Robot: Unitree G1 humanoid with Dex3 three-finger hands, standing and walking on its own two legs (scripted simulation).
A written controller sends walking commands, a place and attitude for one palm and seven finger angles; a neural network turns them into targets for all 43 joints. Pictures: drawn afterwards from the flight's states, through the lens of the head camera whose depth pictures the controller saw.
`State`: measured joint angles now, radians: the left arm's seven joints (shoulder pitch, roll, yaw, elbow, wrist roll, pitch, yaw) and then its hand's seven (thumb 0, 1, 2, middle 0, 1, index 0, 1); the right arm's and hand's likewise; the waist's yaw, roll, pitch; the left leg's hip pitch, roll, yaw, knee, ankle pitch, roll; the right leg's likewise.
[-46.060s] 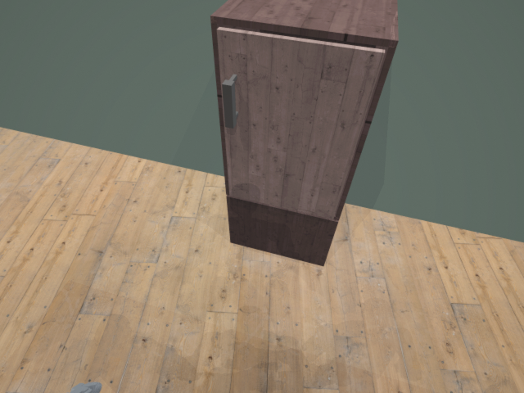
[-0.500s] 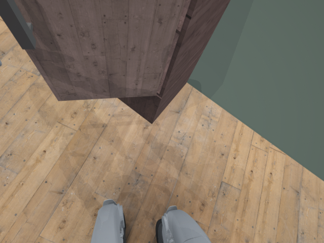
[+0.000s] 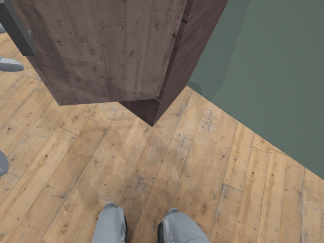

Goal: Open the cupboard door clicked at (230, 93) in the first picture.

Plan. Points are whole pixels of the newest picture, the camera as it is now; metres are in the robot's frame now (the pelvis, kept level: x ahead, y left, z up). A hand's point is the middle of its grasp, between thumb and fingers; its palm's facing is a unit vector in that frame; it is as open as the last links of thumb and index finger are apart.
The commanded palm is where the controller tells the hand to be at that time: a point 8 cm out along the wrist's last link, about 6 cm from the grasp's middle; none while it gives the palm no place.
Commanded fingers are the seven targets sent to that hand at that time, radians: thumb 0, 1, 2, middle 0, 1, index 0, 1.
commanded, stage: slide the fingers in behind the handle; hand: left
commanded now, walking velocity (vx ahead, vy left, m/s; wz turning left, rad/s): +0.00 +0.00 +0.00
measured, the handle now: (16, 20) +0.59 +0.27 +0.09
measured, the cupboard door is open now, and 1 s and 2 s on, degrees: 45 45 45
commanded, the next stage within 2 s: close the thumb around the handle in 0.98 s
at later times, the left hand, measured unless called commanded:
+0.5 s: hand (13, 39) +0.53 +0.26 +0.10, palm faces +0.11 -0.99 +0.01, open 14.0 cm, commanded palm +0.52 +0.28 +0.09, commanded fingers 0.00 -0.50 0.30 -0.30 -1.20 -0.30 -1.20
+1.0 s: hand (18, 39) +0.53 +0.25 +0.10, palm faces +0.12 -0.99 -0.01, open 14.0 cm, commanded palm +0.51 +0.27 +0.09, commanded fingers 0.00 -0.50 0.30 -0.30 -1.20 -0.30 -1.20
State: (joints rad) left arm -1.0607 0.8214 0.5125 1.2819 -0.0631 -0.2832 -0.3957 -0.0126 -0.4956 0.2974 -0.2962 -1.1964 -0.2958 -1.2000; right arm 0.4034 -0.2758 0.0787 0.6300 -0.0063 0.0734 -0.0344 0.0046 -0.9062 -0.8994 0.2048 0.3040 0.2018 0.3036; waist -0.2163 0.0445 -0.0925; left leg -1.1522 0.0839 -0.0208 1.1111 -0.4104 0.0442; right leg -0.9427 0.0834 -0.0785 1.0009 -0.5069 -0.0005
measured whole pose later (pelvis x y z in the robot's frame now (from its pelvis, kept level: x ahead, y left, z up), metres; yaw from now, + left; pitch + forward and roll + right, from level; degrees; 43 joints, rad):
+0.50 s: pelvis +0.01 +0.00 +0.00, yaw +0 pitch +25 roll -7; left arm -1.03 0.72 0.48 1.26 -0.07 -0.31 -0.32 -0.01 -0.50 0.30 -0.30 -1.20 -0.30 -1.20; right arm 0.41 -0.27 0.06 0.64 -0.02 0.07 -0.02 0.00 -0.91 -0.90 0.20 0.30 0.20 0.30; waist -0.21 0.04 -0.10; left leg -1.11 0.08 -0.02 1.09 -0.41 0.04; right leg -0.91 0.08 -0.07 0.99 -0.51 -0.01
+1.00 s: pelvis +0.00 -0.01 +0.01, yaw +1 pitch +24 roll -6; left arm -1.01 0.70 0.47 1.26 -0.08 -0.34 -0.30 -0.01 -0.50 0.30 -0.30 -1.20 -0.30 -1.20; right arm 0.41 -0.27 0.05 0.66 -0.01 0.08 -0.01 0.00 -0.91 -0.90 0.20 0.30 0.20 0.30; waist -0.20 0.04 -0.11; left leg -1.09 0.08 -0.02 1.08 -0.41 0.03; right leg -0.90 0.08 -0.07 1.00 -0.51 -0.02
